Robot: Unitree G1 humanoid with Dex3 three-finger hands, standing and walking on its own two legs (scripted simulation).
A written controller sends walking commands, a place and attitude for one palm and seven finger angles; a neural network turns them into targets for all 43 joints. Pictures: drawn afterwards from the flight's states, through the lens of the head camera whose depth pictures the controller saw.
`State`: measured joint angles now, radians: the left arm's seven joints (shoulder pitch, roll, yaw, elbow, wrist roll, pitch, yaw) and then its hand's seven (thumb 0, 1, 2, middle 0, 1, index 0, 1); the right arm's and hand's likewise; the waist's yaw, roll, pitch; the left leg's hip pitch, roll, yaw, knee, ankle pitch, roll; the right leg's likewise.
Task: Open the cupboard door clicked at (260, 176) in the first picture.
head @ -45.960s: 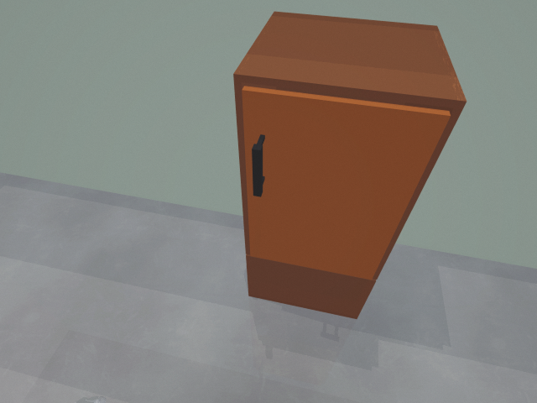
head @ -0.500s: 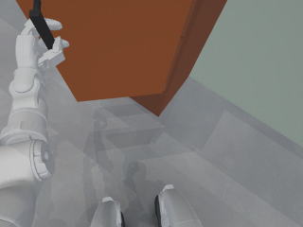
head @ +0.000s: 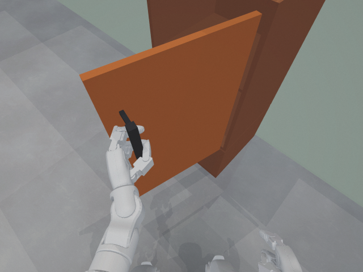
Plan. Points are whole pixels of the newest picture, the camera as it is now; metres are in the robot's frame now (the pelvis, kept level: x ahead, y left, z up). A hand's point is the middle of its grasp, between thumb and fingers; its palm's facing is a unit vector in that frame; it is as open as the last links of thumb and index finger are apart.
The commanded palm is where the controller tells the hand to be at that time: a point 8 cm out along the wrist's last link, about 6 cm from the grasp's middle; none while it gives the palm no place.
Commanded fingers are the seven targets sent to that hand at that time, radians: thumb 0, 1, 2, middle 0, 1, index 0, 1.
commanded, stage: pull the door open along its arc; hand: left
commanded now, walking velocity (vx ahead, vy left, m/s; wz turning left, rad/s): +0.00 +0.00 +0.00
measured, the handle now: (132, 138) +0.40 +0.12 +0.05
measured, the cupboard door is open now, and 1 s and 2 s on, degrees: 76 84 85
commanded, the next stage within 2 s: open thumb and fingers to let go in 0.18 s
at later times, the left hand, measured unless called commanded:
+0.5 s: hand (165, 172) +0.31 +0.05 +0.04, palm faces +0.42 -0.91 -0.02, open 6.7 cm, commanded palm +0.27 +0.09 +0.04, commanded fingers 0.00 0.06 0.54 -0.34 -1.26 -0.34 -1.26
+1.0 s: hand (161, 172) +0.31 +0.05 +0.04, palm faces +0.38 -0.93 +0.01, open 14.6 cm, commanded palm +0.27 +0.09 +0.04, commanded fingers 0.00 -0.50 0.30 -0.17 -0.45 -0.17 -0.45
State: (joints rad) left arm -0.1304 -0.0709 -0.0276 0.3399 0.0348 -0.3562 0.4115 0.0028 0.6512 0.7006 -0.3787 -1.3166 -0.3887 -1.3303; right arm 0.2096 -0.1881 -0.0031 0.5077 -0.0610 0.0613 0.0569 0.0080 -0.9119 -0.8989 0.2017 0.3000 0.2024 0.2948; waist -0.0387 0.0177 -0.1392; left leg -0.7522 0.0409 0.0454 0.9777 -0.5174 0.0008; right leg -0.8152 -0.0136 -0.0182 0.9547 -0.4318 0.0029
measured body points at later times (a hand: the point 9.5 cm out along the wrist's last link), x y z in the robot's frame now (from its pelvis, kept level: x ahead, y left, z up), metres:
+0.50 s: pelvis -0.01 -0.04 +0.00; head +0.05 -0.06 +0.44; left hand +0.29 +0.09 +0.05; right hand +0.15 -0.26 -0.13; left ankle -0.03 +0.11 -0.68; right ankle +0.01 -0.12 -0.68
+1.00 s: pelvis -0.04 -0.02 -0.01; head +0.02 -0.03 +0.44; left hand +0.29 +0.10 +0.04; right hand +0.13 -0.24 -0.12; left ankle -0.03 +0.11 -0.68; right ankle +0.01 -0.12 -0.68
